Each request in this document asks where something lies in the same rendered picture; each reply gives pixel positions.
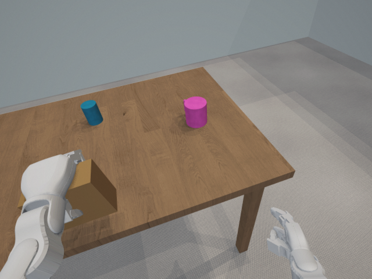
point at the right robot forearm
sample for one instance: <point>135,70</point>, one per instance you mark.
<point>305,265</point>

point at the robot right hand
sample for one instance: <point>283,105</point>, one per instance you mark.
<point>291,238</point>

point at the left robot forearm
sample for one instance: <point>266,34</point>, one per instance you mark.
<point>38,250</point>

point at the robot left hand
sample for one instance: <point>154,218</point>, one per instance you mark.
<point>53,176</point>

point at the sponge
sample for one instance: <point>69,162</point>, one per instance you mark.
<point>91,192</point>

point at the table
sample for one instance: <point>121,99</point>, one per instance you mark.
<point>162,168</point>

